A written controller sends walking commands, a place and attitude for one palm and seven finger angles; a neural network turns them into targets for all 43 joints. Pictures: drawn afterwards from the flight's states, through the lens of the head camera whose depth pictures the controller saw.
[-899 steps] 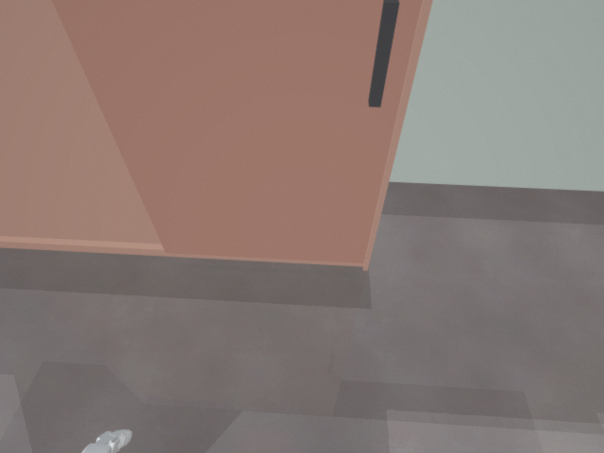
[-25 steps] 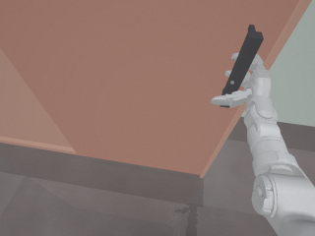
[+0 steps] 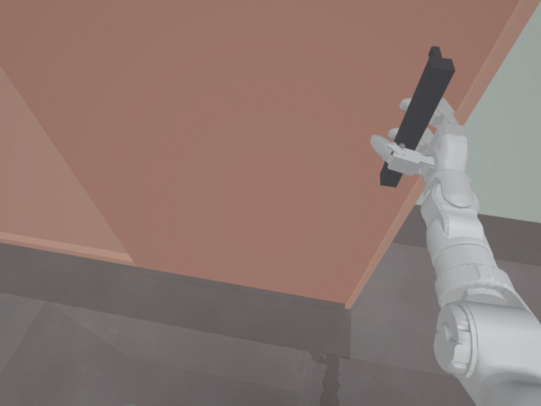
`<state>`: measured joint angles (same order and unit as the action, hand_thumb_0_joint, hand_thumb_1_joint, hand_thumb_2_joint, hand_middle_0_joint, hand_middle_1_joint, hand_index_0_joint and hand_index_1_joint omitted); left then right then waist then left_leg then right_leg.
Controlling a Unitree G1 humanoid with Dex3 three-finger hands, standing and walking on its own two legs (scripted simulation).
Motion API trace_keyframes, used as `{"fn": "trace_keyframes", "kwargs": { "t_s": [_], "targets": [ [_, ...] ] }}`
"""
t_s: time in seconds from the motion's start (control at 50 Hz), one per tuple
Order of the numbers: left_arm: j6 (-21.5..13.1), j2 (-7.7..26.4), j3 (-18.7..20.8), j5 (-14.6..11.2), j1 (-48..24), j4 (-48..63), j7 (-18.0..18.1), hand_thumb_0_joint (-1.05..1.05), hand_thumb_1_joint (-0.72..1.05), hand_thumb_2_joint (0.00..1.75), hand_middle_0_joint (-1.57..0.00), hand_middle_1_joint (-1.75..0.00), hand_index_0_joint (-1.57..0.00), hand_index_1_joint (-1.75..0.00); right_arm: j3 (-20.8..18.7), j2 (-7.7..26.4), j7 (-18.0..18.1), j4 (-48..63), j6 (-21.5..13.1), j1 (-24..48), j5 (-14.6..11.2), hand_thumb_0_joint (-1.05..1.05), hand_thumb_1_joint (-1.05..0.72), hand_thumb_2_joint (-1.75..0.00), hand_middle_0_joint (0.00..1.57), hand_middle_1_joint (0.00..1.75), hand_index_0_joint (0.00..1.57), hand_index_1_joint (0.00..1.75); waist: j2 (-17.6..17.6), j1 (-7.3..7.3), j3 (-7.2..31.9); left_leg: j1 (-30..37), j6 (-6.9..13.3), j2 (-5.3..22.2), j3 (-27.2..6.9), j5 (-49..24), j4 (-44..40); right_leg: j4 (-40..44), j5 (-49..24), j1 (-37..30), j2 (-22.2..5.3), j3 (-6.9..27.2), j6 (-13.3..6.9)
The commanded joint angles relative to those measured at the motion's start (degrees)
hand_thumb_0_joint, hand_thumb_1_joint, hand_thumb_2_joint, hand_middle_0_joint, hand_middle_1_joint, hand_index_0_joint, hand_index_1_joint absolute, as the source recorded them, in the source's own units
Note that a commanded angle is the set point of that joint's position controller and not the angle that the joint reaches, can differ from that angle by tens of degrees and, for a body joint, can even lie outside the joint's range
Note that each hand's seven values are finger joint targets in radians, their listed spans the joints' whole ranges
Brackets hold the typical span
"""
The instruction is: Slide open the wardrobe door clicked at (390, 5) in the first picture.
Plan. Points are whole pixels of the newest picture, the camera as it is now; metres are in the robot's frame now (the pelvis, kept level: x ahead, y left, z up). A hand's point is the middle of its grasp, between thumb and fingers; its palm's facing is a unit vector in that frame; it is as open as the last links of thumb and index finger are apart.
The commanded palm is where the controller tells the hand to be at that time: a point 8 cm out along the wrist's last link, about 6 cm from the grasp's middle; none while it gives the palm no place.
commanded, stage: grip the handle and tug to test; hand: right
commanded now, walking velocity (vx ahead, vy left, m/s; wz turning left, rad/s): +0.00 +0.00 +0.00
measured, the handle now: (409, 123) +0.54 -0.13 +0.14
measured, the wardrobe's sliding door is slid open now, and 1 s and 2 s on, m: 0.00 0.00 0.05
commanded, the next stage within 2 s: tug the door sideways, standing still in 0.94 s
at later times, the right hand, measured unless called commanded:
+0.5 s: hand (400, 145) +0.48 -0.11 +0.14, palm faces +0.02 +1.00 +0.01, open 6.5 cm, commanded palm +0.45 -0.16 +0.14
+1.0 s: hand (398, 146) +0.48 -0.10 +0.14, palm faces +0.02 +1.00 +0.01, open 6.5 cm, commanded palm +0.42 -0.16 +0.14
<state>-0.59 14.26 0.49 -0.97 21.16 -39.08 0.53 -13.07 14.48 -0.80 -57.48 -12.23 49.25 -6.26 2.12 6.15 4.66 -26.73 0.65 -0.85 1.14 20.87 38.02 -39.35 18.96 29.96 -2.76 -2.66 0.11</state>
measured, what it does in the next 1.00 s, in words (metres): stands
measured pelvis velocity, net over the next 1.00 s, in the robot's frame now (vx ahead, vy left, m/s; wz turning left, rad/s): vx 0.03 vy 0.00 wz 0.03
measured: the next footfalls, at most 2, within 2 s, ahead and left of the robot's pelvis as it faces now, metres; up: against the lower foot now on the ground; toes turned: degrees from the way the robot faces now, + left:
none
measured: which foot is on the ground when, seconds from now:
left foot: down 0.00-1.00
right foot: down 0.00-1.00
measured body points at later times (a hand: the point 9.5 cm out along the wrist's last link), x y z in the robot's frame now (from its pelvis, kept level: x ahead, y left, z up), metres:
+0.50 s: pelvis +0.00 +0.00 +0.00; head +0.05 +0.01 +0.45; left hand +0.05 +0.26 -0.12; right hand +0.47 -0.16 +0.14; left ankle -0.03 +0.11 -0.72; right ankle +0.00 -0.12 -0.72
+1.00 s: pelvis +0.03 +0.00 +0.01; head +0.07 +0.02 +0.46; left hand +0.08 +0.26 -0.12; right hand +0.47 -0.16 +0.14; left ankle -0.03 +0.11 -0.72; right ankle +0.00 -0.12 -0.72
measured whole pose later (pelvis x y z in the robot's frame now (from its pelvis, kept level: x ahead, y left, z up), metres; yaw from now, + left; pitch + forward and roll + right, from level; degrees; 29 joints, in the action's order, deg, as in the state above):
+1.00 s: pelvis +0.03 +0.00 +0.01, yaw +2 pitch +9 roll +0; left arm 1.2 13.9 1.2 -1.4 21.1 -36.3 -0.1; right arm -12.2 11.9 0.6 -37.5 -4.7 35.6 -7.8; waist 2.5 5.1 5.6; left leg -21.8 0.8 -1.3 -0.6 21.2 34.2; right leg -35.4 19.7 24.2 -3.1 -4.3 0.2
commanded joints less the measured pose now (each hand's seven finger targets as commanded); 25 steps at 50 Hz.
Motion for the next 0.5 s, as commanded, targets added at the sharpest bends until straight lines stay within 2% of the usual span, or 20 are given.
{"fn": "trace_keyframes", "kwargs": {
  "t_s": [0.0,0.02,0.04,0.08,0.1,0.14,0.22,0.26,0.28,0.3,0.32,0.34,0.38,0.4,0.44,0.48],
  "targets": [
    [-1.6,8.3,3.0,-0.1,3.9,5.0,0.4,0.0,0.9,0.9,-0.2,-0.3,-0.2,-0.3,0.4,8.1,-0.3,16.1,-5.3,28.3,-0.6,0.0,-0.67,-0.8,0.43,1.37,0.43,1.37,-1.7,0.04,22.5,5.3,0.1,-1.9,0.8,-27.2,-3.6,1.6,-22.1,-16.2,2.4,2.1,-1.8],
    [-1.5,8.3,3.0,-0.2,3.6,5.0,0.3,0.0,0.9,0.9,-0.2,-0.3,-0.2,-0.3,0.0,8.5,-0.2,15.7,-5.0,27.5,-0.6,0.0,-0.71,-0.82,0.43,1.37,0.43,1.37,-0.2,-0.16,22.8,5.1,0.1,-1.8,0.7,-27.6,-3.6,1.6,-22.2,-16.5,2.3,1.9,-1.7],
    [-1.4,8.4,2.9,-0.1,3.8,4.8,0.4,0.0,0.9,0.9,-0.2,-0.3,-0.2,-0.3,-0.9,9.8,-0.1,15.6,-4.8,27.6,-0.5,0.0,-0.76,-0.84,0.44,1.38,0.44,1.38,-1.2,-0.23,22.5,5.6,0.1,-1.8,0.7,-27.7,-3.6,1.6,-22.0,-15.9,2.3,2.0,-1.7],
    [-1.3,8.2,3.0,-0.1,3.6,4.8,0.5,0.0,0.9,0.9,-0.2,-0.3,-0.2,-0.3,-0.4,9.1,-0.2,15.3,-4.4,27.4,-0.5,0.0,-0.85,-0.88,0.44,1.39,0.44,1.39,-2.0,0.02,21.7,5.8,0.0,-1.8,0.5,-28.4,-3.8,1.6,-21.9,-15.3,2.4,1.7,-1.9],
    [-1.2,8.5,2.9,0.0,4.2,4.7,0.5,0.0,0.9,0.9,-0.2,-0.3,-0.2,-0.3,-0.4,9.2,-0.3,14.7,-4.1,27.3,-0.4,0.0,-0.9,-0.9,0.45,1.4,0.45,1.4,-3.8,0.27,21.4,6.3,-0.1,-1.8,0.7,-28.2,-3.8,1.7,-21.5,-14.6,2.4,1.9,-2.0],
    [-0.9,8.6,2.9,-0.1,4.0,4.8,0.6,0.0,0.9,0.9,-0.2,-0.3,-0.2,-0.3,-1.9,11.2,-0.3,14.4,-3.8,28.0,-0.5,0.0,-0.9,-0.9,0.45,1.4,0.45,1.4,-3.2,0.07,21.3,6.7,-0.1,-1.7,0.4,-28.6,-3.9,1.9,-21.0,-14.0,2.6,1.6,-2.1],
    [-0.6,8.2,2.8,-0.1,3.7,5.1,0.7,0.0,0.9,0.9,-0.2,-0.3,-0.2,-0.3,-2.4,11.0,-0.5,14.3,-3.5,26.2,-0.4,0.0,-0.9,-0.9,0.45,1.4,0.45,1.4,-2.4,-0.58,21.6,7.4,-0.1,-1.5,0.3,-30.0,-3.8,1.8,-22.1,-13.9,2.8,1.3,-2.1],
    [-0.4,8.3,2.7,-0.1,3.7,5.1,0.8,0.0,0.9,0.9,-0.2,-0.3,-0.2,-0.3,-3.1,12.4,-0.4,14.4,-3.5,26.6,-0.2,0.0,-0.9,-0.9,0.45,1.4,0.45,1.4,-2.5,-0.59,21.0,7.4,-0.1,-1.4,0.3,-28.9,-3.9,2.0,-21.0,-13.2,2.7,1.4,-2.0],
    [-0.4,8.1,2.6,-0.1,3.4,5.2,0.8,0.0,0.9,0.9,-0.2,-0.3,-0.2,-0.3,-1.7,10.7,-0.4,13.9,-3.3,27.0,-0.2,0.0,-0.9,-0.9,0.45,1.4,0.45,1.4,-2.4,-0.08,20.0,6.8,-0.1,-1.5,0.3,-28.5,-4.1,2.0,-20.5,-13.1,2.7,1.3,-2.1],
    [-0.3,8.2,2.6,0.0,3.8,5.1,0.8,0.0,0.9,0.9,-0.2,-0.3,-0.2,-0.3,-1.8,10.7,-0.4,13.3,-3.3,27.4,-0.1,0.0,-0.9,-0.9,0.45,1.4,0.45,1.4,-2.8,0.15,19.6,6.5,-0.1,-1.5,0.4,-28.3,-4.2,1.9,-20.5,-13.0,2.7,1.3,-2.2],
    [-0.3,8.3,2.7,0.0,4.0,5.0,0.9,0.0,0.9,0.9,-0.2,-0.3,-0.2,-0.3,-2.9,12.3,-0.2,13.7,-3.5,27.9,0.0,0.0,-0.9,-0.9,0.45,1.4,0.45,1.4,-3.1,-0.04,20.8,6.6,-0.1,-1.4,0.3,-28.2,-4.0,1.9,-20.6,-13.4,2.6,1.6,-2.1],
    [-0.3,8.2,2.7,0.0,3.6,5.3,0.9,0.0,0.9,0.9,-0.2,-0.3,-0.2,-0.3,-2.1,11.5,-0.2,14.0,-3.6,27.8,0.1,0.0,-0.9,-0.9,0.45,1.4,0.45,1.4,-1.3,-0.31,21.0,6.7,0.0,-1.4,0.2,-28.2,-3.9,2.0,-20.8,-13.6,2.7,1.5,-2.0],
    [-0.4,8.0,2.7,-0.1,3.4,5.3,0.8,0.0,0.9,0.9,-0.2,-0.3,-0.2,-0.3,-0.3,9.0,-0.4,13.6,-3.6,28.0,-0.1,0.0,-0.9,-0.9,0.45,1.4,0.45,1.4,-1.9,0.36,20.6,5.4,-0.1,-1.5,0.5,-27.2,-4.1,1.8,-20.4,-14.3,2.6,1.7,-1.9],
    [-0.4,8.3,2.8,0.1,4.1,5.0,0.8,0.0,0.9,0.9,-0.2,-0.3,-0.2,-0.3,-2.2,11.2,0.0,12.8,-3.7,28.1,0.0,0.0,-0.9,-0.9,0.45,1.4,0.45,1.4,-3.8,0.27,20.2,5.9,-0.1,-1.6,0.4,-27.2,-4.1,1.7,-20.2,-13.6,2.6,1.7,-2.1],
    [-0.4,8.2,2.7,0.0,3.6,5.4,0.7,0.0,0.9,0.9,-0.2,-0.3,-0.2,-0.3,-2.0,11.1,-0.1,14.1,-4.1,27.5,0.1,0.0,-0.9,-0.9,0.45,1.4,0.45,1.4,-1.8,-0.49,22.0,6.8,0.0,-1.5,0.3,-28.2,-3.7,1.9,-21.1,-14.2,2.6,1.6,-1.9],
    [-0.4,8.0,2.7,0.0,3.5,5.1,0.7,0.0,0.9,0.9,-0.2,-0.3,-0.2,-0.3,-0.1,9.2,-0.1,14.4,-4.2,29.1,0.2,0.0,-0.9,-0.9,0.45,1.4,0.45,1.4,-0.8,0.4,21.4,5.2,0.0,-1.5,0.5,-27.0,-3.9,1.7,-20.8,-15.1,2.5,1.7,-1.8]
  ]
}}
